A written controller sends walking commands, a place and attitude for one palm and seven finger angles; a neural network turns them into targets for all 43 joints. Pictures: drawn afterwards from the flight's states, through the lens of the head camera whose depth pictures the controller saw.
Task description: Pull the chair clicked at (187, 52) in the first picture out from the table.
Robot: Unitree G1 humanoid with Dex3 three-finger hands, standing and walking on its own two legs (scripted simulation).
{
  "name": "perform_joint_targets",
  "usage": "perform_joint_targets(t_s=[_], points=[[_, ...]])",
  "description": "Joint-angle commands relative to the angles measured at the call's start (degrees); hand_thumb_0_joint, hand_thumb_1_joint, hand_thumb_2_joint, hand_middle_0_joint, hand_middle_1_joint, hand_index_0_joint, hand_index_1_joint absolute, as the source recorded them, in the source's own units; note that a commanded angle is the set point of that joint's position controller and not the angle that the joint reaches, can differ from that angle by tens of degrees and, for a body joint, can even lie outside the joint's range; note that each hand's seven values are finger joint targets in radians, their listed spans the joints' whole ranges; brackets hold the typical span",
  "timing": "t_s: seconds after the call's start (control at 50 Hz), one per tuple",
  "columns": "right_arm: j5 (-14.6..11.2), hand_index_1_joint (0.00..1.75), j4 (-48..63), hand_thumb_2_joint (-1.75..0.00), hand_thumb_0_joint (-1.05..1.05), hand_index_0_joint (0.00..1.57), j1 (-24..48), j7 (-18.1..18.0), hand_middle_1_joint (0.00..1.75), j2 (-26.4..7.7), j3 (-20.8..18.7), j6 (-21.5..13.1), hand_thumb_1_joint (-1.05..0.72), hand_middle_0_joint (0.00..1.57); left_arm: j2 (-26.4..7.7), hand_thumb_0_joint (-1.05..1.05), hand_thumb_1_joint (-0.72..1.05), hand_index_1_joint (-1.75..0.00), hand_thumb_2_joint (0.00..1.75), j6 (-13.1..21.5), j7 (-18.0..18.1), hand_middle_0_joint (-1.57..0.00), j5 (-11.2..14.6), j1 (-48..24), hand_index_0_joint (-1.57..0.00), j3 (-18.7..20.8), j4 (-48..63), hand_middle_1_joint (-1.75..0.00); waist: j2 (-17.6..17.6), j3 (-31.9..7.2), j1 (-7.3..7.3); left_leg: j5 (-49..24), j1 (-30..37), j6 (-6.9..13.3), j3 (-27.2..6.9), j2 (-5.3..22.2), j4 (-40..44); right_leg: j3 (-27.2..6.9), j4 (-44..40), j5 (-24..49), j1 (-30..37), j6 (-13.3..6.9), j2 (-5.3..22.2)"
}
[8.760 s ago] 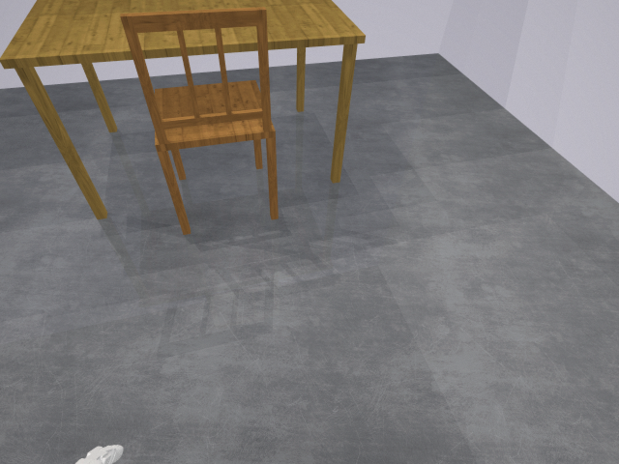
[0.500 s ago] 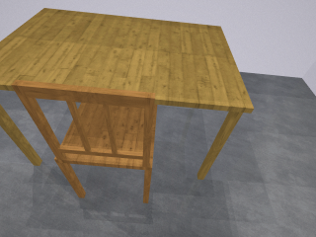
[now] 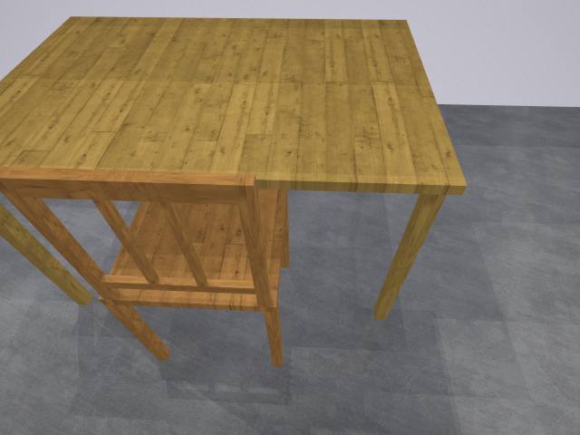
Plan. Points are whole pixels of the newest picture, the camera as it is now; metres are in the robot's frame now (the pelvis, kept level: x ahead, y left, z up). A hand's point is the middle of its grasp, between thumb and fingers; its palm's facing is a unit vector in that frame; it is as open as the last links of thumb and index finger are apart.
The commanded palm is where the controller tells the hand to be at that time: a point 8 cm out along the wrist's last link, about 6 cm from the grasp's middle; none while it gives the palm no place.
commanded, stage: come to a stop and stand still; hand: left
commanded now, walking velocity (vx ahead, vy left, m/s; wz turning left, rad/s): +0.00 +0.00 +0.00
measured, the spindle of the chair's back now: (130, 244) +0.44 +0.32 -0.07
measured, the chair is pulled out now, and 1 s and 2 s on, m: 0.00 0.00 0.00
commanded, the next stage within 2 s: look again from close up in 0.36 s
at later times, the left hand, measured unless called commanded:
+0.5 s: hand out of the picture -0.04 +0.19 -0.17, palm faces +0.01 -0.97 -0.23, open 7.4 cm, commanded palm none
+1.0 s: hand out of the picture +0.04 +0.22 -0.16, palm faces +0.00 -0.98 -0.21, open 7.4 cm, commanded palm none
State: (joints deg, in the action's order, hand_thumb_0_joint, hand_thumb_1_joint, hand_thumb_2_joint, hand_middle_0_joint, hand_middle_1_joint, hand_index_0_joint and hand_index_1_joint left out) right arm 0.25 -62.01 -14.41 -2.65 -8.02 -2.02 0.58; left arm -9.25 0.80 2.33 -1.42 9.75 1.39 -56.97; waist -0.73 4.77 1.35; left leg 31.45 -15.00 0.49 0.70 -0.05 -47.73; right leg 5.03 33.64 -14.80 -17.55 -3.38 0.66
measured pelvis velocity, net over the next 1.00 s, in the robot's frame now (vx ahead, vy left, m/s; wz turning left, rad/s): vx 0.00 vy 0.05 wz -0.02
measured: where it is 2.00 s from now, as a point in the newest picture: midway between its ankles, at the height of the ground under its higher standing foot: outside the picture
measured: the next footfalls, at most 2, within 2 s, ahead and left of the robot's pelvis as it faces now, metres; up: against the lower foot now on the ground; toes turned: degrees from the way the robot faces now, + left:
left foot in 0.12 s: +0.02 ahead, +0.13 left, +0.00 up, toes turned +2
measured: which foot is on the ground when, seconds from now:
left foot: up 0.00-0.10, down 0.12-1.00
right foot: down 0.00-1.00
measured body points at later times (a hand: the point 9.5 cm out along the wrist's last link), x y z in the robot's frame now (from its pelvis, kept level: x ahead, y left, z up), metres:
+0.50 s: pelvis -0.01 +0.01 +0.00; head -0.01 +0.00 +0.45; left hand -0.04 +0.24 -0.15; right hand -0.01 -0.22 -0.16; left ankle -0.01 +0.13 -0.73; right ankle +0.04 -0.09 -0.73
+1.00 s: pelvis +0.00 +0.05 +0.01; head +0.00 +0.05 +0.46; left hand +0.04 +0.27 -0.15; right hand +0.02 -0.18 -0.15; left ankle -0.02 +0.13 -0.73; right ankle +0.04 -0.09 -0.73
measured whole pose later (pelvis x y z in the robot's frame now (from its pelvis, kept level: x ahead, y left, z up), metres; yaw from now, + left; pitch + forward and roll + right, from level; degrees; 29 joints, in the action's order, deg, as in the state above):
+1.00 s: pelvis +0.00 +0.05 +0.01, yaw -1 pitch -2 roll +0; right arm 0.9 -61.8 -15.4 -1.5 -9.1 0.1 -1.1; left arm -9.8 0.4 2.5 -0.6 15.5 -0.4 -59.2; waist 0.5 0.9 0.4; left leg 16.8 -8.8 3.2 4.0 -2.3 -27.4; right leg 2.2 28.1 -11.5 -14.5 1.1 2.8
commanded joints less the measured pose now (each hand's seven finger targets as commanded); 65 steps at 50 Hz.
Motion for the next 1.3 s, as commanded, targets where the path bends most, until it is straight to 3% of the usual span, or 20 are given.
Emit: perform_joint_targets(t_s=[0.0,0.06,0.08,0.12,0.16,0.2,0.3,0.32,0.34,0.4,0.44,0.5,0.52,0.58,0.62,0.68,0.8,0.9,1.14,1.28], points=[[0.28,0.30,0.52,-0.90,0.00,0.20,-7.33,0.93,0.30,-0.21,0.33,0.00,-0.90,0.20,-7.90,0.00,0.90,-0.30,0.90,-0.17,0.16,-0.20,0.04,4.06,-0.20,1.55,1.68,-0.30,7.99,-4.38,-0.64,-6.70,2.85,-0.94,2.03,1.02,7.84,-13.22,-14.66,13.73,-0.43,-7.74,12.45],[0.48,0.30,-0.68,-0.90,0.00,0.20,-9.87,1.04,0.30,-0.49,0.78,-0.42,-0.90,0.20,-7.32,0.00,0.90,-0.30,0.90,-0.67,-0.13,-0.20,0.67,3.38,-0.20,1.71,1.79,-0.30,4.81,-1.92,0.71,-16.25,10.20,-0.85,2.45,1.25,21.20,-11.22,-14.72,-3.85,-6.92,-3.76,9.10],[0.57,0.30,-0.69,-0.90,0.00,0.20,-9.66,0.97,0.30,-1.73,0.76,-0.84,-0.90,0.20,-6.23,0.00,0.90,-0.30,0.90,-0.85,-0.31,-0.20,0.84,3.35,-0.20,1.45,1.90,-0.30,0.84,-0.69,0.41,-16.28,9.75,-0.27,-0.11,2.95,25.39,-10.15,-12.85,-6.14,-7.15,-2.08,7.04],[1.14,0.30,1.32,-0.90,0.00,0.20,-5.40,0.79,0.30,-4.78,0.64,-1.42,-0.90,0.20,-4.10,0.00,0.90,-0.30,0.90,-1.03,-0.76,-0.20,0.99,5.69,-0.20,0.91,2.03,-0.30,-6.99,1.78,-2.16,-11.32,-1.62,2.77,-8.84,9.93,32.18,-7.40,-11.07,-4.24,-0.19,1.02,2.38],[0.97,0.30,2.05,-0.90,0.00,0.20,-0.15,1.09,0.30,-5.15,1.00,-1.54,-0.90,0.20,-4.83,0.00,0.90,-0.30,0.90,-0.77,-0.78,-0.20,0.56,6.83,-0.20,0.88,0.25,-0.30,-9.57,3.50,-3.96,-5.92,-9.66,2.18,-7.87,8.80,34.48,-6.71,-10.37,0.19,8.27,1.74,3.14],[0.78,0.30,2.07,-0.90,0.00,0.20,-1.62,0.98,0.30,-4.71,1.22,-1.59,-0.90,0.20,-5.16,0.00,0.90,-0.30,0.90,-0.22,-0.94,-0.20,0.65,9.50,-0.20,0.42,-1.32,-0.30,-4.76,1.95,-3.64,-8.30,-6.00,0.90,-4.71,5.79,31.95,-9.28,-14.53,-0.35,8.10,1.30,4.44],[0.71,0.30,-0.09,-0.90,0.00,0.20,-7.41,1.13,0.30,-3.74,1.68,-1.12,-0.90,0.20,-5.40,0.00,0.90,-0.30,0.90,0.31,-0.93,-0.20,0.87,9.52,-0.20,0.19,-2.77,-0.30,2.33,0.47,-1.51,-12.96,1.38,0.49,-1.68,4.17,29.10,-10.04,-19.42,-7.42,3.61,1.19,5.94],[2.26,0.30,5.68,-0.90,0.00,0.20,-0.57,1.67,0.30,-10.79,-0.42,-0.42,-0.90,0.20,-14.98,0.00,0.90,-0.30,0.90,1.78,-0.37,-0.20,0.81,6.92,-0.20,-0.93,0.61,-0.30,-3.67,5.13,1.30,-20.17,1.10,1.54,-3.35,-0.16,26.29,-9.80,-10.44,0.64,-1.34,-0.52,2.10],[1.38,0.30,6.40,-0.90,0.00,0.20,-1.53,1.26,0.30,-9.79,-1.59,-1.30,-0.90,0.20,-12.23,0.00,0.90,-0.30,0.90,1.09,-0.07,-0.20,0.47,8.43,-0.20,0.43,0.85,-0.30,-2.29,-0.95,-1.21,-10.48,-0.98,1.35,-2.43,4.15,21.67,-10.05,-13.08,-9.87,-0.77,-0.28,6.49],[0.78,0.30,5.61,-0.90,0.00,0.20,-5.59,1.32,0.30,-7.89,-1.46,-1.09,-0.90,0.20,-11.39,0.00,0.90,-0.30,0.90,1.65,0.30,-0.20,0.17,8.38,-0.20,0.44,1.25,-0.30,6.65,-9.27,0.79,-11.07,1.50,1.30,-0.74,0.78,14.77,-16.14,-19.17,-16.17,0.52,-1.51,10.61],[0.94,0.30,5.37,-0.90,0.00,0.20,-7.56,1.51,0.30,-7.28,-1.37,-0.52,-0.90,0.20,-11.03,0.00,0.90,-0.30,0.90,1.19,0.51,-0.20,0.29,7.28,-0.20,0.74,1.46,-0.30,11.93,-7.56,1.34,-11.05,0.99,1.39,0.54,0.49,11.18,-16.86,-21.15,-19.30,-2.07,-1.80,11.98],[0.73,0.30,4.84,-0.90,0.00,0.20,-8.48,1.36,0.30,-8.10,-1.51,-1.47,-0.90,0.20,-10.67,0.00,0.90,-0.30,0.90,0.97,0.52,-0.20,0.27,5.53,-0.20,1.25,1.94,-0.30,5.72,-2.92,1.72,-13.11,1.46,2.14,-1.34,1.95,16.99,-12.56,-16.98,-14.67,-6.04,-1.47,9.61],[1.01,0.30,4.71,-0.90,0.00,0.20,-8.54,1.52,0.30,-6.09,-0.65,-1.37,-0.90,0.20,-8.46,0.00,0.90,-0.30,0.90,0.47,0.54,-0.20,0.24,6.86,-0.20,0.57,1.80,-0.30,3.32,-1.33,0.97,-11.55,-0.06,2.32,-2.39,2.77,20.04,-10.71,-15.13,-14.25,-5.58,-0.72,7.63],[0.98,0.30,5.32,-0.90,0.00,0.20,-5.25,1.38,0.30,-8.18,-0.47,-2.03,-0.90,0.20,-8.73,0.00,0.90,-0.30,0.90,0.58,0.30,-0.20,0.48,8.93,-0.20,0.57,1.05,-0.30,-4.76,2.10,-1.37,-9.49,-7.07,2.81,-7.01,5.87,27.51,-6.94,-9.76,-6.33,-1.11,1.05,4.40],[0.89,0.30,5.42,-0.90,0.00,0.20,-4.26,1.33,0.30,-7.66,0.14,-2.39,-0.90,0.20,-7.44,0.00,0.90,-0.30,0.90,0.57,0.20,-0.20,0.49,10.33,-0.20,-0.11,0.50,-0.30,-5.18,1.35,-2.56,-10.06,-8.46,2.79,-7.79,6.67,29.50,-5.85,-8.74,-0.96,3.51,1.42,4.03],[0.65,0.30,5.15,-0.90,0.00,0.20,-4.24,1.15,0.30,-8.64,0.22,-2.89,-0.90,0.20,-8.05,0.00,0.90,-0.30,0.90,0.88,0.22,-0.20,0.69,9.51,-0.20,-0.01,0.30,-0.30,-1.84,-0.59,-2.20,-16.61,-5.20,2.56,-6.84,6.29,28.78,-5.83,-8.12,5.16,5.16,1.64,4.80],[0.52,0.30,3.93,-0.90,0.00,0.20,-4.36,1.04,0.30,-7.97,0.58,-2.93,-0.90,0.20,-7.11,0.00,0.90,-0.30,0.90,0.70,0.48,-0.20,0.83,8.78,-0.20,-0.36,0.41,-0.30,-0.72,-2.76,-1.81,-27.32,0.17,1.92,-4.85,6.32,27.10,-5.44,-7.46,10.85,6.41,2.32,5.48],[0.48,0.30,2.89,-0.90,0.00,0.20,-3.51,1.12,0.30,-7.26,0.72,-2.41,-0.90,0.20,-6.44,0.00,0.90,-0.30,0.90,0.43,0.57,-0.20,0.71,8.63,-0.20,-0.54,0.03,-0.30,1.45,-0.61,-1.43,-22.52,0.47,1.78,-4.51,5.84,27.81,-6.39,-8.80,8.55,4.85,2.51,5.77],[0.21,0.30,0.39,-0.90,0.00,0.20,-3.13,1.11,0.30,-6.52,1.04,-2.04,-0.90,0.20,-5.26,0.00,0.90,-0.30,0.90,0.29,0.57,-0.20,0.66,10.43,-0.20,-0.98,-2.58,-0.30,-1.19,0.44,-1.41,-19.48,1.90,1.90,-4.37,5.92,30.01,-6.48,-10.21,7.25,4.78,2.79,5.55],[0.09,0.30,-1.07,-0.90,0.00,0.20,-4.28,0.98,0.30,-5.70,1.09,-2.19,-0.90,0.20,-4.14,0.00,0.90,-0.30,0.90,0.53,0.65,-0.20,0.69,11.82,-0.20,-1.05,-4.22,-0.30,0.22,-0.52,-1.33,-20.84,3.29,1.98,-4.13,5.77,29.88,-6.73,-10.18,8.85,5.25,2.77,5.76]])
